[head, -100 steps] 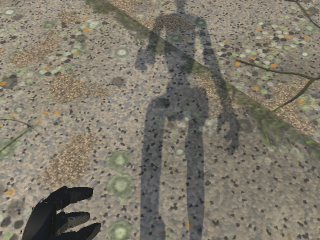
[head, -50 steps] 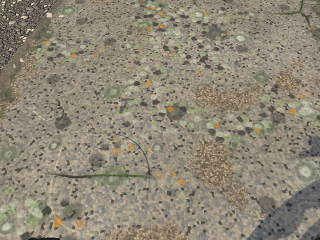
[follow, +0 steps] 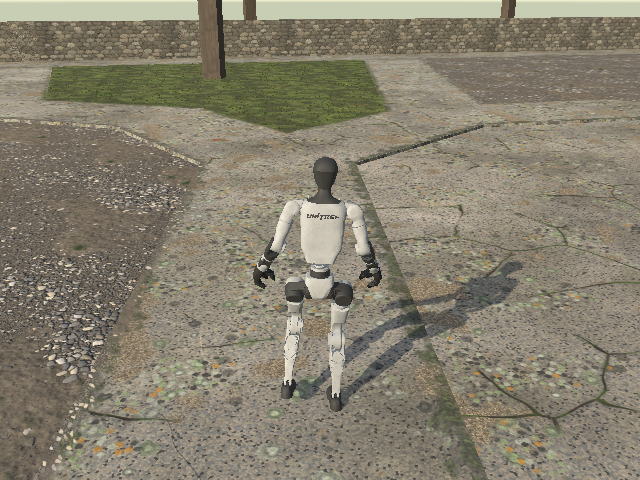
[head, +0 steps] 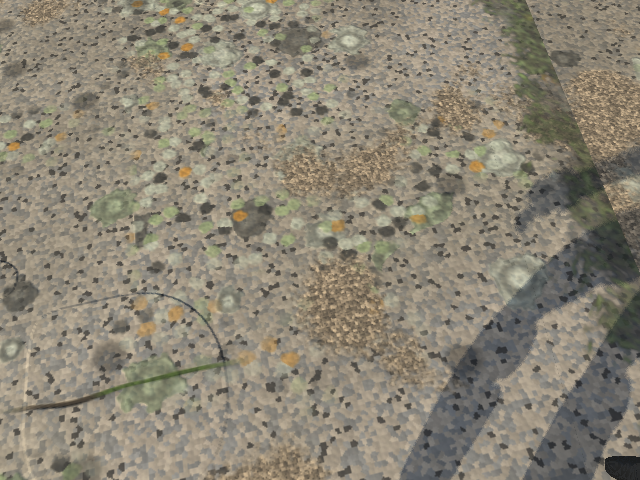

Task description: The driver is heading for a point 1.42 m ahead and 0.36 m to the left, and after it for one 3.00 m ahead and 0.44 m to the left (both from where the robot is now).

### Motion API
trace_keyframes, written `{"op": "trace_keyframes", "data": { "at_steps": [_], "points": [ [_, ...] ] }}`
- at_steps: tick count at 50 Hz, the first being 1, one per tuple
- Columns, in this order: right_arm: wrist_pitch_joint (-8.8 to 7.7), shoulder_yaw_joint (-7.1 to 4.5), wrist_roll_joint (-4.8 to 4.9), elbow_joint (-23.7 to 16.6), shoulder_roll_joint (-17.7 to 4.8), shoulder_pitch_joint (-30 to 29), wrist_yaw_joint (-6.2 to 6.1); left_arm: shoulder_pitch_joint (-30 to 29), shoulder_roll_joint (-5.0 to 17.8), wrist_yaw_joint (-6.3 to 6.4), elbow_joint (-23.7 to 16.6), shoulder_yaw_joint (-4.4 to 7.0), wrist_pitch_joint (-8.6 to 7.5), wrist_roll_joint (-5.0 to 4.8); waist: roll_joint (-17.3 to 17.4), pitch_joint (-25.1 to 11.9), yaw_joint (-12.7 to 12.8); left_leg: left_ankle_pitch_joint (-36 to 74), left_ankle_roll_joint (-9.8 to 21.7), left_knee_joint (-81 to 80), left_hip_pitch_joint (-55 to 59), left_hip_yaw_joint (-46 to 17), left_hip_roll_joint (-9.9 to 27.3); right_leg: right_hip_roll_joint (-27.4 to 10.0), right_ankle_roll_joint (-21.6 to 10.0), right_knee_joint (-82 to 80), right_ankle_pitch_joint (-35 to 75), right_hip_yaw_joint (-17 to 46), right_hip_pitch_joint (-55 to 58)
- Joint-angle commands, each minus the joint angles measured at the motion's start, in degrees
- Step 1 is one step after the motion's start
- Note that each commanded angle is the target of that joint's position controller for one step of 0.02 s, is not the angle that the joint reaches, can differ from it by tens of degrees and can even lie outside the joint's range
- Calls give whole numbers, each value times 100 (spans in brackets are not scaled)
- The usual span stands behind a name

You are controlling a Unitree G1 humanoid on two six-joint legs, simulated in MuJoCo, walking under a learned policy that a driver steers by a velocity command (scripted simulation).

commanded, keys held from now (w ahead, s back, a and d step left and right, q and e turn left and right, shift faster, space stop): q+shift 0.74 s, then shift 0.08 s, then e+shift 0.18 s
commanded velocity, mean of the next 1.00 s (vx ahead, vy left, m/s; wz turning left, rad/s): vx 0.00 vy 0.00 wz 0.42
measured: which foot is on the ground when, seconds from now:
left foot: up 0.00-0.20, down 0.22-0.52, up 0.54-0.96, down 0.98-1.00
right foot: down 0.00-0.26, up 0.28-0.50, down 0.52-1.00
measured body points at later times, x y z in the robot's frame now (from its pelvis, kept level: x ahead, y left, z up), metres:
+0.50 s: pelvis +0.03 +0.00 -0.01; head +0.08 +0.01 +0.44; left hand +0.16 +0.30 -0.09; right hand +0.21 -0.27 -0.11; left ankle +0.05 +0.15 -0.74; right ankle +0.04 -0.11 -0.73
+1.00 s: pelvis +0.04 +0.01 -0.01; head +0.08 +0.04 +0.44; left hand -0.03 +0.30 -0.12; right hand +0.35 -0.08 -0.09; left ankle -0.02 +0.13 -0.75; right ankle +0.06 -0.11 -0.74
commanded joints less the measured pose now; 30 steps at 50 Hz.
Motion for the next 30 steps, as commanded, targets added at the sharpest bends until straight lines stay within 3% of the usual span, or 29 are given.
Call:
{"op": "trace_keyframes", "data": {
  "at_steps": [1, 4, 6, 8, 10, 11, 12, 13, 14, 16, 17, 19, 20, 22, 23, 25, 26, 27, 28, 29, 30],
  "points": [
    [-35, -23, 30, -166, -286, 170, 15, -295, 858, 96, -488, 212, -57, 29, -673, -1135, -58, 403, -125, -659, -41, -13, 21, -1330, -880, -502, 1871, 1257, 1125],
    [11, 35, 57, -96, -255, 235, 72, -350, 548, 36, -404, 42, -64, 169, -884, -1106, 73, 454, -113, -1079, 640, 143, 253, -1332, -868, -481, 1631, 1073, 706],
    [-1, 97, 62, -69, -170, 282, 130, -417, 169, -52, -268, -145, -110, 268, -905, -1009, 102, 475, -20, -1563, 1221, 194, 410, -1347, -849, -532, 1319, 965, 420],
    [-25, 95, 101, -115, -258, 270, 171, -502, 238, -129, -138, -170, -162, 304, -945, -716, 86, 496, 125, -2113, 1586, 364, 337, -1357, -803, -523, 923, 902, 238],
    [-63, 37, 109, -226, -544, 230, 187, -400, 535, -107, -16, -82, -168, 224, -835, -416, 32, 1148, 324, -2977, 1616, 456, 195, -1222, -607, -319, 720, 825, 397],
    [-80, -10, 88, -309, -788, 210, 180, -254, 644, -64, 15, -31, -180, 211, -577, -395, 116, 2110, 452, -3036, 1583, 141, 336, -1068, -423, -67, 458, 736, 544],
    [-95, -86, 101, -376, -1105, 218, 169, -29, 652, -20, -20, 2, -200, 276, 8, -436, 356, 3277, 687, -2952, 1600, -410, 620, -653, -201, 373, 6, 406, 497],
    [-102, -147, 188, -302, -1181, 355, 174, -134, 506, 23, -109, -15, -197, 315, 689, -509, 372, 3082, 1115, -3249, 1444, -1060, 881, -149, 113, 852, -202, -214, 418],
    [-106, -159, 185, -301, -1113, 583, 176, -472, 437, 66, -201, -9, -189, 283, 1055, -519, 148, 2882, 1535, -3636, 1577, -1881, 1234, 116, 327, 1436, -536, -445, 120],
    [-151, -146, 60, -227, -987, 1136, 126, -915, 228, 79, -389, -16, -166, 167, 1434, -698, -246, 3141, 2122, -4015, 2487, -2963, 1740, 395, 423, 2638, -2457, -88, -1012],
    [-200, -179, 59, -221, -1045, 1212, 101, -884, 222, 51, -413, 8, -170, 129, 1161, -862, -261, 3252, 2150, -3952, 2808, -3019, 1788, 289, 453, 3327, -2723, 205, -1335],
    [-143, -227, 221, -312, -1014, 811, -1, -801, 90, -1, -362, -9, -205, 91, 679, -984, -35, 3082, 1685, -3743, 2901, -2417, 1366, 37, 518, 2760, -2159, 320, -1377],
    [-35, -237, 293, -366, -934, 668, -49, -858, 12, -21, -340, -21, -236, 75, 674, -999, -46, 2866, 1496, -3728, 2873, -2254, 1149, 50, 591, 2142, -1900, 216, -1228],
    [196, -285, 275, -482, -938, 529, -104, -742, -134, -111, -245, -41, -296, 19, 838, -1131, -55, 2736, 1364, -3689, 2557, -2173, 871, 235, 685, 1308, -1355, 15, -548],
    [261, -310, 259, -541, -963, 490, -101, -555, -103, -162, -166, -19, -312, -8, 938, -1189, -28, 2638, 1337, -3683, 2401, -2210, 812, 293, 686, 884, -1148, -43, -203],
    [305, -300, 351, -665, -906, 250, -81, 49, 34, -193, 71, 80, -319, -7, 916, -1226, 256, 1859, 1106, -3525, 1853, -2217, 586, 275, 603, -497, -148, -193, 784],
    [300, -243, 342, -675, -691, 394, -77, 260, 318, -150, 152, 186, -289, 22, 578, -1218, 223, 671, 806, -3131, 1070, -1988, 274, -315, 403, -851, 125, 204, 1590],
    [281, -130, 233, -656, -205, 860, -36, 106, 881, -77, 10, 288, -207, 167, -1145, -1172, -103, -1191, 403, -1542, -183, -930, -603, -1910, -318, -1118, 209, 1979, 2111],
    [165, -244, 169, -750, -629, 886, -30, -170, 901, -127, -106, 263, -252, 452, -1575, -847, -171, -1525, 217, -455, -623, -799, -304, -2759, -939, -1345, 484, 2919, 1263],
    [149, -361, 174, -628, -1026, 887, -18, -561, 581, -95, -251, 174, -314, 438, -995, -561, -294, -1101, 143, 250, -515, -692, 10, -2548, -978, -1328, 515, 2344, 985],
    [192, -399, 189, -475, -1090, 962, -19, -857, 339, -49, -271, 107, -346, 345, -639, -378, -368, -647, 75, 513, -501, -555, 95, -2082, -739, -1230, 459, 1579, 839]
  ]
}}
